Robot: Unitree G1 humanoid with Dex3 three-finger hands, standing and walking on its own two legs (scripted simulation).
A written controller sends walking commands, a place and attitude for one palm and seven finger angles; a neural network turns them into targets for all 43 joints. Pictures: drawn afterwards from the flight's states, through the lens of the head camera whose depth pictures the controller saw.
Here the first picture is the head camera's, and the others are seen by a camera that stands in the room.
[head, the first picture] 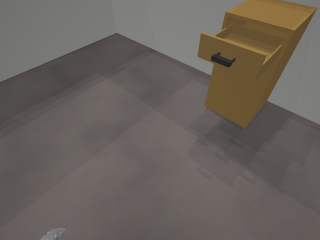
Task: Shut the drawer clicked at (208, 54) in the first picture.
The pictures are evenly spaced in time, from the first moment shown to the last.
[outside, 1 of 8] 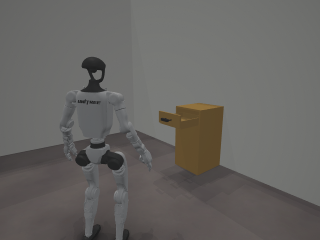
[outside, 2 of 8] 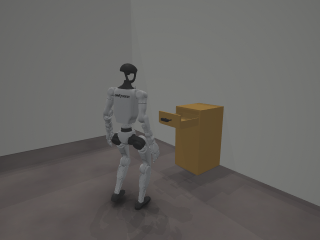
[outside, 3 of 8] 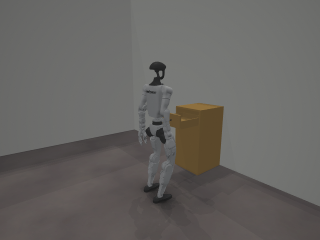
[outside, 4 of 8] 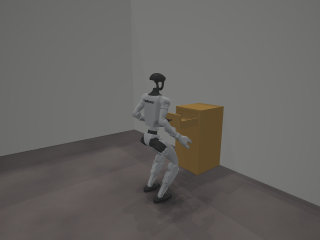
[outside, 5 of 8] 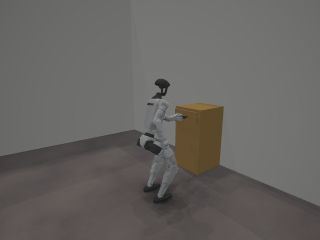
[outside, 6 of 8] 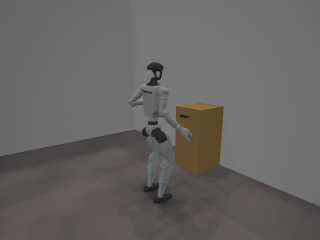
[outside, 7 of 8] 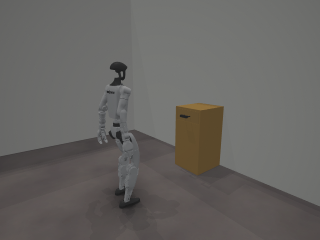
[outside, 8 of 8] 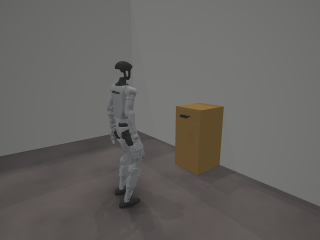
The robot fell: no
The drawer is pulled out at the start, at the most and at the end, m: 0.30 0.30 0.00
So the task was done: yes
